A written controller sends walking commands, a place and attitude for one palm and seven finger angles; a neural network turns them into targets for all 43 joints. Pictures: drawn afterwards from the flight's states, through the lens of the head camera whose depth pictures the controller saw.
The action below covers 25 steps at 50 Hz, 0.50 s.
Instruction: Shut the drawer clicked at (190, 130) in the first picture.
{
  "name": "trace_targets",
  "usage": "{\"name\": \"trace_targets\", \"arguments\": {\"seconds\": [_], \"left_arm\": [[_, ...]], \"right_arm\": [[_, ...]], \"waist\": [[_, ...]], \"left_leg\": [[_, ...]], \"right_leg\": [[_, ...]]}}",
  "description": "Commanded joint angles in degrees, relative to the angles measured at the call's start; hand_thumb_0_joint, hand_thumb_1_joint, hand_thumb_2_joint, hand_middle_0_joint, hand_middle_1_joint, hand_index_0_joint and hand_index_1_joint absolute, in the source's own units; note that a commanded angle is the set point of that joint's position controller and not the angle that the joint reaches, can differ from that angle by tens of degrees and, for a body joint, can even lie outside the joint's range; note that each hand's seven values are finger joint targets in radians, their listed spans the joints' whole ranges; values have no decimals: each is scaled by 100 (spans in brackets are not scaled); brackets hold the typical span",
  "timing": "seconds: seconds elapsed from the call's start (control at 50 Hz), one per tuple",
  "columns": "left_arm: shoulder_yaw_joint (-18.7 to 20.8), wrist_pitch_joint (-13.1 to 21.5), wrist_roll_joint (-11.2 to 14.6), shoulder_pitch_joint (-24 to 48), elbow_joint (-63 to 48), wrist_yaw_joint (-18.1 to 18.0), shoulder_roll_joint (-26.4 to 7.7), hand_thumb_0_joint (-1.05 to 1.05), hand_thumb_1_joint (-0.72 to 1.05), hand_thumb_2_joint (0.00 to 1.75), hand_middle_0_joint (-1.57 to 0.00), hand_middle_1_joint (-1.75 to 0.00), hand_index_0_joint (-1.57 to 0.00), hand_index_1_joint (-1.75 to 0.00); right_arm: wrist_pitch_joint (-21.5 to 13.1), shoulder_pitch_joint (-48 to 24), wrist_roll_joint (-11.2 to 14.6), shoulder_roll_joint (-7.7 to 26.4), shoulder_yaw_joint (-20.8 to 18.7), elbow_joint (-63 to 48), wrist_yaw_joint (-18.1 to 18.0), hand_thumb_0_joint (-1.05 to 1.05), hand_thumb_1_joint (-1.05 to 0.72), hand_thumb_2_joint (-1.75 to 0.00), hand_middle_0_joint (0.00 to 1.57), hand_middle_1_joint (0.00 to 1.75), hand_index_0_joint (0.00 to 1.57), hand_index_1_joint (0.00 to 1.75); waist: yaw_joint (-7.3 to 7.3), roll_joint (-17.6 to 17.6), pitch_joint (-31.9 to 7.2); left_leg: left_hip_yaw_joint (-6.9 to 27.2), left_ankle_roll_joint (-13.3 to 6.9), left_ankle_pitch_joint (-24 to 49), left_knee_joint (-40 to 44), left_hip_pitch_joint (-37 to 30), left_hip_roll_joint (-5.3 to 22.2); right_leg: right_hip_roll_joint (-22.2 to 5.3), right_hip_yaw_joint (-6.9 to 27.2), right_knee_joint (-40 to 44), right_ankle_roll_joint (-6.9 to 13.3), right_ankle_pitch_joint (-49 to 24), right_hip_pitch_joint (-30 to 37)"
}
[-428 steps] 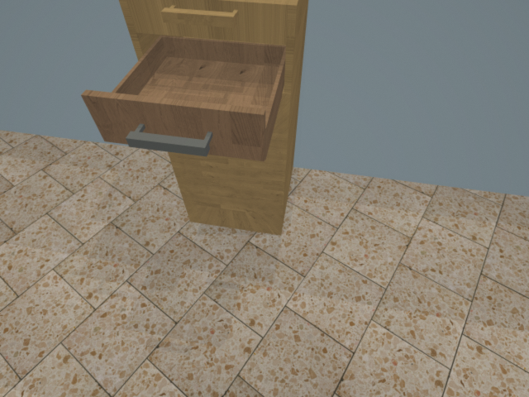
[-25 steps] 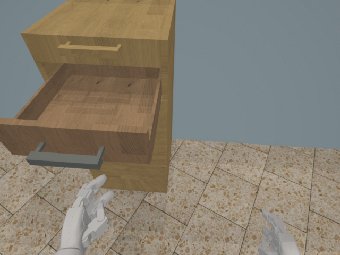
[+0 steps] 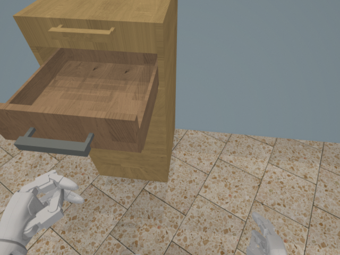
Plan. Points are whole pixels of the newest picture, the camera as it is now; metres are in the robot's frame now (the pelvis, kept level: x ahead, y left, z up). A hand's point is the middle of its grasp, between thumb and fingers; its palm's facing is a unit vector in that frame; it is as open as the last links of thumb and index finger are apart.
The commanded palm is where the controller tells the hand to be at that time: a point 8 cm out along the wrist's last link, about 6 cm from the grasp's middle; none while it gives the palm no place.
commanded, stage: raise the hand and make a fist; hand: left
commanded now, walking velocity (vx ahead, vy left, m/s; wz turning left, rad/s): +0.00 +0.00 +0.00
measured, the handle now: (57, 139) +0.36 +0.29 +0.08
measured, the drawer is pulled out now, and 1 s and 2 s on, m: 0.28 0.28 0.28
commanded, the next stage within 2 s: bring the fist close to the handle in 1.08 s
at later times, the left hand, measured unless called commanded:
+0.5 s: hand (8, 199) +0.19 +0.28 +0.14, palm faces +0.00 -0.99 -0.11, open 3.1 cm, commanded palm +0.14 +0.33 +0.16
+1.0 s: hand (7, 187) +0.20 +0.28 +0.16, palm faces +0.00 -0.99 -0.15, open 3.3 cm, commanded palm +0.16 +0.33 +0.18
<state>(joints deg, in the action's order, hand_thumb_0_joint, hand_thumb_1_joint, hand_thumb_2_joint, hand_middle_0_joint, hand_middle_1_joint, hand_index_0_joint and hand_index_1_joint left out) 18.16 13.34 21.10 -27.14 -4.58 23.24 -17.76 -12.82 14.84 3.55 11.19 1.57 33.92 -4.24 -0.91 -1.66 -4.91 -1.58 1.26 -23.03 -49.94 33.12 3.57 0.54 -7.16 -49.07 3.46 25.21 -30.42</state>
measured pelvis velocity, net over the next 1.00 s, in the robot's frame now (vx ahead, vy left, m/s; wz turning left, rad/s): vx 0.02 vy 0.03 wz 0.01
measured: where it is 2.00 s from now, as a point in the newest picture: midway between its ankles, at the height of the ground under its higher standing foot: outside the picture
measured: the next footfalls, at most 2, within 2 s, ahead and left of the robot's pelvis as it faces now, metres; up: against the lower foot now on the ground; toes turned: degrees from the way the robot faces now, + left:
none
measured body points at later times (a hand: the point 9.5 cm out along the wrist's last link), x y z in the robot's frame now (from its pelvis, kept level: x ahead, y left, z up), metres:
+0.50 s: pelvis +0.01 +0.04 +0.03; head +0.00 +0.04 +0.48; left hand +0.18 +0.33 +0.15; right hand +0.22 -0.17 +0.00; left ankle +0.02 +0.13 -0.70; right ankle +0.00 -0.08 -0.70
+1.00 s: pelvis +0.02 +0.03 +0.04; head +0.00 +0.03 +0.49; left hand +0.20 +0.33 +0.17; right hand +0.21 -0.19 -0.01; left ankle +0.02 +0.13 -0.70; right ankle +0.00 -0.08 -0.70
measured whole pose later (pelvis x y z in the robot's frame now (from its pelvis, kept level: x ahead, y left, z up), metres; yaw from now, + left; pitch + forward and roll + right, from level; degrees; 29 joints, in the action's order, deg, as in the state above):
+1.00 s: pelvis +0.02 +0.03 +0.04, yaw +1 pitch -1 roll -1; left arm 23.4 0.0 20.7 -23.4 -13.7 25.2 -21.9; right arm -21.0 13.5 3.6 14.9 4.5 35.6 -4.4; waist 2.5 -2.0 -1.4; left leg -2.7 -1.2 -16.8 -32.3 14.3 1.1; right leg -0.4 -6.2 -29.1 0.9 17.2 -10.6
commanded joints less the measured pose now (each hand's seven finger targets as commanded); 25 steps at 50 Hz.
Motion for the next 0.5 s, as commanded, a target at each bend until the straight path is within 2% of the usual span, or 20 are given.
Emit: {"name": "trace_targets", "arguments": {"seconds": [0.0,0.02,0.04,0.06,0.1,0.12,0.14,0.18,0.2,0.22,0.24,0.26,0.3,0.32,0.34,0.36,0.4,0.44,0.48], "left_arm": [[1128,625,226,-658,-1070,-181,-940,0,90,90,-104,-121,-104,-121],[1082,631,212,-704,-978,-57,-943,0,90,90,-106,-123,-106,-123],[949,634,207,-757,-882,103,-868,0,90,90,-108,-125,-108,-125],[773,637,219,-654,-963,265,-833,0,90,90,-110,-127,-110,-127],[706,611,352,-395,-974,512,-898,0,90,90,-114,-132,-114,-132],[654,625,451,-112,-1106,616,-928,0,90,90,-116,-134,-116,-134],[758,653,499,-7,-1248,662,-1066,0,90,90,-118,-136,-118,-136],[989,703,502,64,-1377,603,-1299,0,90,90,-122,-140,-122,-140],[1008,737,482,182,-1478,539,-1301,0,90,90,-124,-143,-124,-143],[1104,730,457,289,-1563,437,-1399,0,90,90,-126,-145,-126,-145],[974,716,431,318,-1689,358,-1240,0,90,90,-128,-147,-128,-147],[949,672,401,416,-1709,273,-1205,0,90,90,-130,-149,-130,-149],[970,516,325,386,-1675,145,-1188,0,90,90,-134,-153,-134,-153],[1068,371,263,362,-1588,120,-1298,0,90,90,-136,-156,-136,-156],[921,210,223,260,-1581,134,-1135,0,90,90,-138,-158,-138,-158],[842,38,194,369,-1596,148,-1122,0,90,90,-140,-160,-140,-160],[850,-282,138,493,-1554,177,-1209,0,90,90,-140,-160,-140,-160],[851,-545,133,592,-1585,217,-1233,0,90,90,-140,-160,-140,-160],[965,-697,162,793,-1861,234,-1373,0,90,90,-140,-160,-140,-160]], "right_arm": [[-500,-883,28,699,-435,-975,-17,0,-90,-90,20,30,20,30],[-551,-913,32,730,-444,-978,-9,0,-90,-90,20,30,20,30],[-618,-873,70,779,-459,-968,-2,0,-90,-90,20,30,20,30],[-700,-805,91,832,-455,-981,4,0,-90,-90,20,30,20,30],[-883,-739,135,927,-445,-980,-45,0,-90,-90,20,30,20,30],[-950,-730,134,993,-426,-974,-81,0,-90,-90,20,30,20,30],[-1030,-666,131,1025,-442,-957,-107,0,-90,-90,20,30,20,30],[-1162,-605,99,1062,-435,-909,-140,0,-90,-90,20,30,20,30],[-1208,-601,88,1060,-428,-867,-152,0,-90,-90,20,30,20,30],[-1224,-634,65,1071,-412,-789,-155,0,-90,-90,20,30,20,30],[-1248,-655,61,1027,-368,-801,-139,0,-90,-90,20,30,20,30],[-1265,-654,65,1024,-348,-787,-133,0,-90,-90,20,30,20,30],[-1292,-714,69,1010,-312,-804,-115,0,-90,-90,20,30,20,30],[-1279,-730,61,1034,-301,-788,-97,0,-90,-90,20,30,20,30],[-1261,-741,74,1003,-280,-833,-80,0,-90,-90,20,30,20,30],[-1250,-780,79,1011,-248,-863,-75,0,-90,-90,20,30,20,30],[-1225,-845,86,1016,-195,-907,-73,0,-90,-90,20,30,20,30],[-1169,-862,79,1034,-146,-924,-66,0,-90,-90,20,30,20,30],[-1176,-900,63,1036,-98,-988,-70,0,-90,-90,20,30,20,30]], "waist": [[389,71,-612],[368,275,-516],[311,173,-448],[236,170,-473],[157,164,-395],[110,323,-289],[134,275,-477],[197,182,-571],[201,115,-573],[257,-159,-426],[253,-397,-379],[244,-429,-355],[297,-594,-337],[350,-616,-343],[337,-562,-322],[348,-648,-272],[369,-558,-86],[371,-287,40],[395,-354,-132]], "left_leg": [[272,-196,1320,647,-329,-323],[311,-214,1359,669,-336,-311],[284,-223,1322,684,-391,-323],[277,-239,1267,713,-486,-334],[304,-259,1081,770,-606,-334],[341,-284,1074,810,-709,-323],[359,-295,1097,867,-838,-319],[371,-304,1156,1004,-1013,-300],[360,-313,1198,1082,-1141,-289],[349,-308,1231,1145,-1222,-287],[344,-299,1204,1281,-1352,-291],[355,-292,1155,1387,-1457,-275],[390,-272,1098,1579,-1599,-267],[400,-269,1185,1644,-1651,-261],[401,-266,1251,1729,-1722,-256],[402,-257,1276,1787,-1760,-253],[436,-238,1217,1942,-1754,-229],[487,-238,1235,2074,-1799,-214],[507,-229,1329,2137,-1973,-210]], "right_leg": [[-322,1103,1295,-624,-2002,894],[-316,1143,1329,-677,-2101,902],[-324,1205,1405,-729,-2129,835],[-305,1199,1476,-736,-1997,780],[-278,1265,1682,-701,-1506,681],[-230,1244,1739,-677,-1318,667],[-212,1230,1780,-639,-1236,753],[-133,1056,1782,-477,-1065,807],[-80,929,1759,-406,-1009,805],[-24,852,1755,-332,-949,809],[-1,701,1731,-282,-929,798],[26,565,1719,-261,-926,790],[47,399,1737,-235,-992,876],[76,365,1763,-215,-1112,992],[77,294,1773,-221,-1262,1021],[74,283,1799,-224,-1351,1047],[84,229,1884,-231,-1328,1114],[128,198,1990,-227,-1366,1157],[124,185,2016,-223,-1439,1296]]}}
